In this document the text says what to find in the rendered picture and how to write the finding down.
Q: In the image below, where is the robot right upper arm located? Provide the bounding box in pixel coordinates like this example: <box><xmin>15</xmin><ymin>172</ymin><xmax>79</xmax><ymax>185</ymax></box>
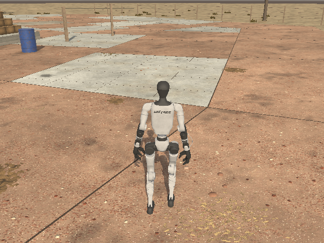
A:
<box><xmin>173</xmin><ymin>103</ymin><xmax>185</xmax><ymax>132</ymax></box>

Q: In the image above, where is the robot right thigh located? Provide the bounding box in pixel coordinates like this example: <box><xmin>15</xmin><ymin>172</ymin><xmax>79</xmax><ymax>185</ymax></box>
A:
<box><xmin>168</xmin><ymin>141</ymin><xmax>179</xmax><ymax>175</ymax></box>

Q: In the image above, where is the robot left upper arm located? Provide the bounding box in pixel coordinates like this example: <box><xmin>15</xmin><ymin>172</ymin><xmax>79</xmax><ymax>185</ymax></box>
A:
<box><xmin>139</xmin><ymin>102</ymin><xmax>152</xmax><ymax>131</ymax></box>

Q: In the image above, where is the robot left thigh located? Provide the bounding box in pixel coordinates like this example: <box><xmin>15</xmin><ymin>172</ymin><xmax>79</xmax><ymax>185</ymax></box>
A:
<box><xmin>145</xmin><ymin>142</ymin><xmax>155</xmax><ymax>181</ymax></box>

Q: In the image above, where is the left robot hand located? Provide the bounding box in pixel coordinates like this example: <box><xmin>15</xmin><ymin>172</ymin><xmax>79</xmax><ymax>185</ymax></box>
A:
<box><xmin>133</xmin><ymin>146</ymin><xmax>145</xmax><ymax>160</ymax></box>

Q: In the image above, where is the robot left forearm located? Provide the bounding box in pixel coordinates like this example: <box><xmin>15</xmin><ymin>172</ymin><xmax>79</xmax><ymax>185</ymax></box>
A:
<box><xmin>134</xmin><ymin>123</ymin><xmax>144</xmax><ymax>147</ymax></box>

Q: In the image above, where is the robot thigh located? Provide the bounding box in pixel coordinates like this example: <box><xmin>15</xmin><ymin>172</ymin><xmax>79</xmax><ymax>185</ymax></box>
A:
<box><xmin>145</xmin><ymin>142</ymin><xmax>155</xmax><ymax>181</ymax></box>
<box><xmin>168</xmin><ymin>141</ymin><xmax>179</xmax><ymax>175</ymax></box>

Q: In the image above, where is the right robot hand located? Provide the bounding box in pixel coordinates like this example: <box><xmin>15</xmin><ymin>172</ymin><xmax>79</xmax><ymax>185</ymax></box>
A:
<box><xmin>179</xmin><ymin>150</ymin><xmax>191</xmax><ymax>165</ymax></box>

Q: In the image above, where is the robot right forearm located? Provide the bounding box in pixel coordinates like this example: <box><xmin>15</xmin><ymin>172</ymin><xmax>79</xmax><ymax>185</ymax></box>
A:
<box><xmin>180</xmin><ymin>125</ymin><xmax>190</xmax><ymax>151</ymax></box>

